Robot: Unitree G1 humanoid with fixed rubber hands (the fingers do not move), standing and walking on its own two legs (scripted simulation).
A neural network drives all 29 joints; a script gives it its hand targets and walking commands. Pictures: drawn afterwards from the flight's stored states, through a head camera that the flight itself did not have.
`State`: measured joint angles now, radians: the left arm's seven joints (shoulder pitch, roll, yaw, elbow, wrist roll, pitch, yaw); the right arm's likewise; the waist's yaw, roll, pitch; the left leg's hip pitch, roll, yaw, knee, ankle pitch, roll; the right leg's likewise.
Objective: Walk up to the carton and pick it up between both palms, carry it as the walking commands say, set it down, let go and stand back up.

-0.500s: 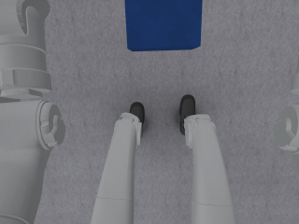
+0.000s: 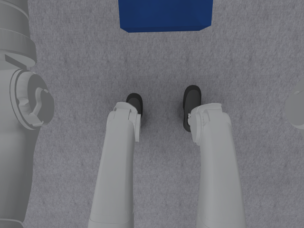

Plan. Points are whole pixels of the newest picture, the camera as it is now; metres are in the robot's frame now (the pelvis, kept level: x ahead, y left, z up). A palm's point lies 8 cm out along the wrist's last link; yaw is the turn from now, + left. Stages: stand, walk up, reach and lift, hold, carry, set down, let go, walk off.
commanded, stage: reach and lift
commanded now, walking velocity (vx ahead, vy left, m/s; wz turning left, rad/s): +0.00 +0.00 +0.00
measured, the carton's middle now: out of the picture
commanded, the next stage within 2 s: none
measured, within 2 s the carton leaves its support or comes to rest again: neither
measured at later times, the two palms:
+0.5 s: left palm out of the picture +0.60 +0.22 -0.30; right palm out of the picture +0.60 -0.21 -0.29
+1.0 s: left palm out of the picture +0.58 +0.21 -0.42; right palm out of the picture +0.59 -0.20 -0.42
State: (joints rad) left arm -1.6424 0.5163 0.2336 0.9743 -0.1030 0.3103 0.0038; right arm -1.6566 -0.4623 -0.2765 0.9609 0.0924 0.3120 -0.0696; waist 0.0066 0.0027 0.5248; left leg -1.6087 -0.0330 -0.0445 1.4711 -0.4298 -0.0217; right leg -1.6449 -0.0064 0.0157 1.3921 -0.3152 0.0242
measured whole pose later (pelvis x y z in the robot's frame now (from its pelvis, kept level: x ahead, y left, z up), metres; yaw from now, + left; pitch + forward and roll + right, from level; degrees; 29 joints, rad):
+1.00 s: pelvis +0.03 +0.00 -0.23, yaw +1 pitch +34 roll -2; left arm -1.56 0.47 0.07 1.11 -0.23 0.15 0.08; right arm -1.57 -0.43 -0.20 1.14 0.17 0.12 -0.09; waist -0.02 0.02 0.52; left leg -2.21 -0.04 -0.02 2.32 -0.70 0.00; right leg -2.26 -0.02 0.03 2.24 -0.58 0.05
